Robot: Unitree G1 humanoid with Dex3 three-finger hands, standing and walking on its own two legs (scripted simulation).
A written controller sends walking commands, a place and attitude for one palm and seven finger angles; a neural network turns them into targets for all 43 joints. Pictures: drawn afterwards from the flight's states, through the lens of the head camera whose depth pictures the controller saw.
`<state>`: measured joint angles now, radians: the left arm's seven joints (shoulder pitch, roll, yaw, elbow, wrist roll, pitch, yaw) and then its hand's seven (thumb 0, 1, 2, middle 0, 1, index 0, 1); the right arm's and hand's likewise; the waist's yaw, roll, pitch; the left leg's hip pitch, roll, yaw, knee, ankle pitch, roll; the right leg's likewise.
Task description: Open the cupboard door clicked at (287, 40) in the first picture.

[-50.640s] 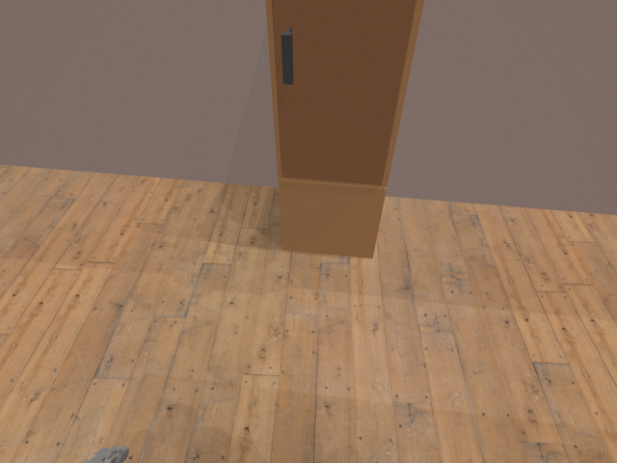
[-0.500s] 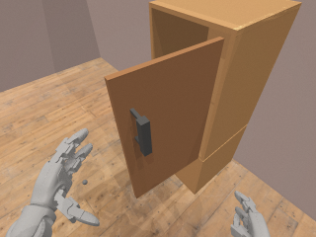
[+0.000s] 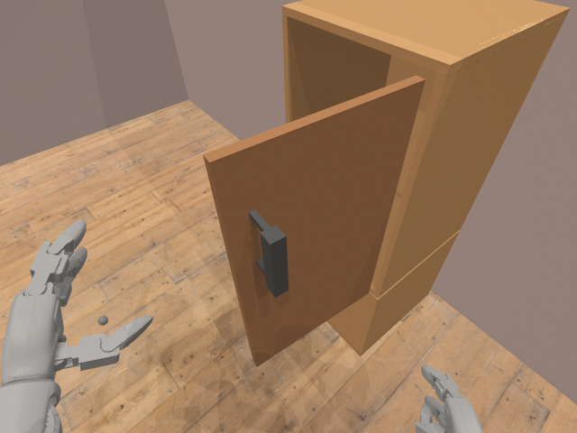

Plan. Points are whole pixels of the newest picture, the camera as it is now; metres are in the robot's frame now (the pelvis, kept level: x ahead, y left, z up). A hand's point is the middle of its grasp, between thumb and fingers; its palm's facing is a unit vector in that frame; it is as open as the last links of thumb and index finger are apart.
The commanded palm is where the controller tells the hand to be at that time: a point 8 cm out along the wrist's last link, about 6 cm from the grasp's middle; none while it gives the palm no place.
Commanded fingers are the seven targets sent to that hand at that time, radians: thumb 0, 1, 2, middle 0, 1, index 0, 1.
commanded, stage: draw the hand back to the body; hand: left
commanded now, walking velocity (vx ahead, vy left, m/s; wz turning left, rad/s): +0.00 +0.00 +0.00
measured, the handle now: (267, 253) +0.34 +0.08 +0.08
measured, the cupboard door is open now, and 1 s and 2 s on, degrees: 85 85 85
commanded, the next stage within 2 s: step back with the hand held close in 0.66 s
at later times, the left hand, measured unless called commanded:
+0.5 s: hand (81, 312) +0.19 +0.25 +0.14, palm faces +0.45 -0.80 -0.39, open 7.6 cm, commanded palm +0.14 +0.29 +0.17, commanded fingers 0.00 0.90 0.90 -0.20 -0.30 -0.20 -0.30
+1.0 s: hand (78, 318) +0.18 +0.25 +0.15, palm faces +0.37 -0.79 -0.49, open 7.4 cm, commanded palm +0.12 +0.29 +0.17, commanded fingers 0.00 0.90 0.90 -0.20 -0.30 -0.20 -0.30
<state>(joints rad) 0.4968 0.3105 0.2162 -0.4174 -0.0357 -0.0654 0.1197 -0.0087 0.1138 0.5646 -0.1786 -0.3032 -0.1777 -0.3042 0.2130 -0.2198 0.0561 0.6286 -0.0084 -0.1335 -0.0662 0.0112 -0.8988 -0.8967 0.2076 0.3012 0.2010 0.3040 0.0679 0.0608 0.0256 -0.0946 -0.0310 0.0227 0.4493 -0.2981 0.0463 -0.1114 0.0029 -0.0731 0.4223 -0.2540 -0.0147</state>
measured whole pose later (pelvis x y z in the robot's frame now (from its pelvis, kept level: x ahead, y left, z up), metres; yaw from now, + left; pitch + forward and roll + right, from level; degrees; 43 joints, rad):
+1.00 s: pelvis -0.02 -0.01 +0.00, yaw -1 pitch +0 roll -1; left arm 0.52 0.37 0.37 -0.41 -0.04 -0.16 0.11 0.01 0.89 0.90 -0.21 -0.30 -0.21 -0.30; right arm 0.17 -0.25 0.00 0.59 0.01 -0.05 -0.06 0.01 -0.90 -0.90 0.21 0.30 0.20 0.30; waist 0.02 0.07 0.04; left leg -0.19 -0.01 0.03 0.45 -0.25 0.03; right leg -0.19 0.03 -0.07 0.37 -0.18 -0.03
